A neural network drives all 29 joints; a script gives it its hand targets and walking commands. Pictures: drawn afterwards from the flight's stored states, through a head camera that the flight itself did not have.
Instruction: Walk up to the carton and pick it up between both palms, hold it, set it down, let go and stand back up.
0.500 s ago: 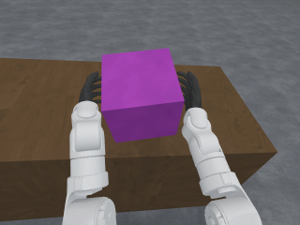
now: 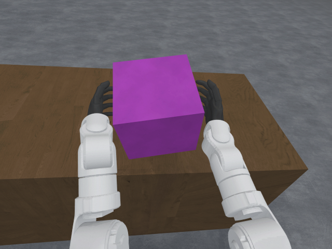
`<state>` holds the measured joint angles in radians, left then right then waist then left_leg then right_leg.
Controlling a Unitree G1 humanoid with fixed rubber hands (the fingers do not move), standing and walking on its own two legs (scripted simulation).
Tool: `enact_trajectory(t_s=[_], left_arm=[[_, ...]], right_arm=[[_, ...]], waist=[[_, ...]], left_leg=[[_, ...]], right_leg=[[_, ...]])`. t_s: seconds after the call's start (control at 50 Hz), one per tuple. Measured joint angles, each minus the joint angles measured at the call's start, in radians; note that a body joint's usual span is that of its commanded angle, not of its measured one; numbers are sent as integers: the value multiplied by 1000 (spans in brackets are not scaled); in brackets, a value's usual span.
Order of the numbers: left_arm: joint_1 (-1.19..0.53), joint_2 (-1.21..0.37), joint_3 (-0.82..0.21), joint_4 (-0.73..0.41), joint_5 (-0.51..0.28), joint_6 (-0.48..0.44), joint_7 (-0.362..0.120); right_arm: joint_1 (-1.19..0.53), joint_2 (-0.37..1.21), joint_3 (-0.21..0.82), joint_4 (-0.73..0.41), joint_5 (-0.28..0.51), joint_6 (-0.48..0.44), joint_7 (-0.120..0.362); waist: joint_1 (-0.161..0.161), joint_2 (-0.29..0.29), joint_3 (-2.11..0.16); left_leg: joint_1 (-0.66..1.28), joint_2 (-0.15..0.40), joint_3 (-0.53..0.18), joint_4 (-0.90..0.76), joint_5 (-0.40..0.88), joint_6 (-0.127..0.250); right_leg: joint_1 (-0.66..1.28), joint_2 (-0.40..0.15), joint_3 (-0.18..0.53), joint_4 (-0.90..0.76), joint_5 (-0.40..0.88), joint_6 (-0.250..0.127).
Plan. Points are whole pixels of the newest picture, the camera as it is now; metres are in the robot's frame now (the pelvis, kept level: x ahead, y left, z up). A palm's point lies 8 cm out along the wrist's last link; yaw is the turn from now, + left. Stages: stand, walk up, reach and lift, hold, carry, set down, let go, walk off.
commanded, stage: hold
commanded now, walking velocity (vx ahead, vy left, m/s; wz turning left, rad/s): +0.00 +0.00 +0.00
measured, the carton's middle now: (156, 108) +0.39 +0.01 +0.15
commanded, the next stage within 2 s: none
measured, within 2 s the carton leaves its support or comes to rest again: neither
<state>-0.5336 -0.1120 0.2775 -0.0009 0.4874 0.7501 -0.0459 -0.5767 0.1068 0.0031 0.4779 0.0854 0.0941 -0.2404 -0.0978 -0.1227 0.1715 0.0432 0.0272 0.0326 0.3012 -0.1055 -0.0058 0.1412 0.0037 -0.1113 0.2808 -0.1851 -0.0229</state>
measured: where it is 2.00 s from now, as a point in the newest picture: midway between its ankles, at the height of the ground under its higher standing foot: outside the picture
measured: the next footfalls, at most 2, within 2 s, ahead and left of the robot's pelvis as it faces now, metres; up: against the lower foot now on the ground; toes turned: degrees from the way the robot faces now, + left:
none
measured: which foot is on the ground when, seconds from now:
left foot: down 0.00-1.00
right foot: down 0.00-1.00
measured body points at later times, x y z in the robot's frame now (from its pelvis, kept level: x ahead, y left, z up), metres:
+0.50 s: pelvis +0.00 +0.00 +0.00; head -0.03 +0.05 +0.45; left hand +0.37 +0.15 +0.16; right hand +0.36 -0.11 +0.17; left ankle +0.06 +0.12 -0.75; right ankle +0.00 -0.10 -0.75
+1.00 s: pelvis +0.00 +0.00 +0.00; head -0.02 +0.05 +0.45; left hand +0.37 +0.15 +0.16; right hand +0.37 -0.11 +0.17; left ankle +0.06 +0.12 -0.75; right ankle +0.00 -0.10 -0.75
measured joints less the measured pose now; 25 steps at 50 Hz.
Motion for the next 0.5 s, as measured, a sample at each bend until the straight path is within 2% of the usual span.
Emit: enact_trajectory(t_s=[0.12,0.3,0.5], left_arm=[[-16,0,14,17,10,6,-5],[-7,2,3,6,12,5,-7],[-8,2,1,15,4,-6,-1]], right_arm=[[-21,11,-20,28,-14,3,6],[-11,0,-3,14,5,-1,1],[-7,14,-25,17,-19,-13,8]], waist=[[3,-6,1],[7,1,5],[6,0,2]], left_leg=[[6,-2,3,-8,3,1],[9,-1,4,1,-3,2],[-3,-2,1,-1,4,2]], right_leg=[[0,-2,3,3,-1,0],[9,-1,3,-2,1,2],[-4,-2,0,1,3,2]])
